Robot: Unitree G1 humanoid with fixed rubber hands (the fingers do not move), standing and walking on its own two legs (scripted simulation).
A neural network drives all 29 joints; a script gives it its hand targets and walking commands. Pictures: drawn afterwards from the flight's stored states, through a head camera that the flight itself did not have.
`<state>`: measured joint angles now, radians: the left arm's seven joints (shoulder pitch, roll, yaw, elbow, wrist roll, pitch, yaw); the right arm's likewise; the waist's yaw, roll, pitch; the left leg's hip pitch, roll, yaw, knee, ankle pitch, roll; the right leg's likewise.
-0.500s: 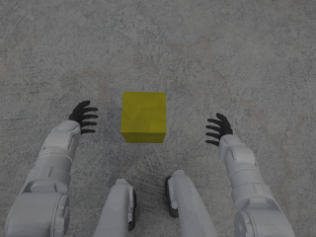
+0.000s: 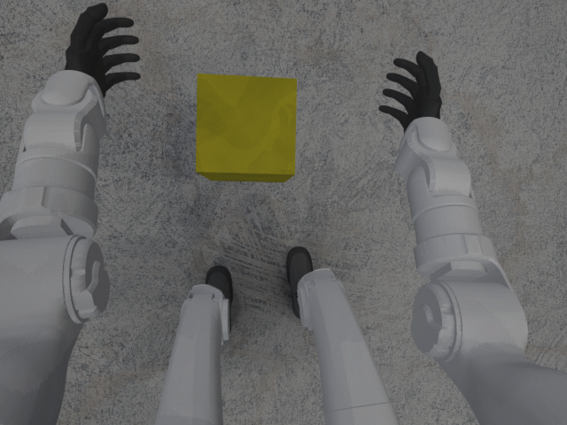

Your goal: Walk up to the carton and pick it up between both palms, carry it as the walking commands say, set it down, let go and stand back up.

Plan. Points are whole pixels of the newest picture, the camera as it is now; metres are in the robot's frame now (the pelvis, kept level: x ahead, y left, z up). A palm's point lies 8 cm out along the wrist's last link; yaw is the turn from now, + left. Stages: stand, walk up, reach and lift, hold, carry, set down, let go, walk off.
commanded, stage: reach and lift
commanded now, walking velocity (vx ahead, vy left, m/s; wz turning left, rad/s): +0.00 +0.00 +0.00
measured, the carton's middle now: (247, 136) +0.53 +0.00 -0.54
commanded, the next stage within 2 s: none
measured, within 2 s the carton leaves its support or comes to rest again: neither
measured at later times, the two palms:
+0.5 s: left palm (120, 71) +0.56 +0.17 -0.18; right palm (390, 105) +0.50 -0.22 -0.19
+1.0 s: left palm (157, 109) +0.56 +0.16 -0.35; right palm (358, 128) +0.50 -0.22 -0.36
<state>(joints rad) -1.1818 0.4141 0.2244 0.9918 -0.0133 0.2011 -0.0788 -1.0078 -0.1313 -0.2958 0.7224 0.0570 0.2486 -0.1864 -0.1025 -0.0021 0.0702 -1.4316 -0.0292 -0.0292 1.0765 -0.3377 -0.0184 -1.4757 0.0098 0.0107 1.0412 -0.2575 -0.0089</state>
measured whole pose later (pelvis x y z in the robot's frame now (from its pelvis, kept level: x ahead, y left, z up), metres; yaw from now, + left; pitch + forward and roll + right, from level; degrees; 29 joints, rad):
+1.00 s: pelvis -0.05 +0.00 -0.20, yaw -1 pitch +32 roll +0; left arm -1.65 0.54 0.05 1.05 -0.19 0.26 0.04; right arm -1.51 -0.31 -0.24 0.87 0.19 0.27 -0.23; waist -0.08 -0.01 0.52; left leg -1.92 -0.05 -0.04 1.95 -0.58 -0.04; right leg -1.98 0.05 0.01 1.88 -0.46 0.01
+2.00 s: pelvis -0.04 +0.01 -0.30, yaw -1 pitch +33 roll -2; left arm -1.63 0.48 -0.08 1.16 -0.26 0.12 0.07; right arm -1.55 -0.32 -0.18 1.17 0.27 0.07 -0.17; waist -0.07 -0.02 0.52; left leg -2.19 -0.04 -0.03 2.27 -0.64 -0.01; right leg -2.23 0.01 -0.02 2.19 -0.53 0.01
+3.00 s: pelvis -0.03 +0.01 -0.30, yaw +1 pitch +31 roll -2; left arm -1.63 0.34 0.03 1.11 -0.12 0.21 0.10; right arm -1.52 -0.29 -0.24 1.06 0.15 0.21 -0.13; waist -0.07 0.00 0.53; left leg -2.17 -0.09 -0.03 2.28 -0.65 -0.02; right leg -2.19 0.04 0.02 2.21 -0.57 0.06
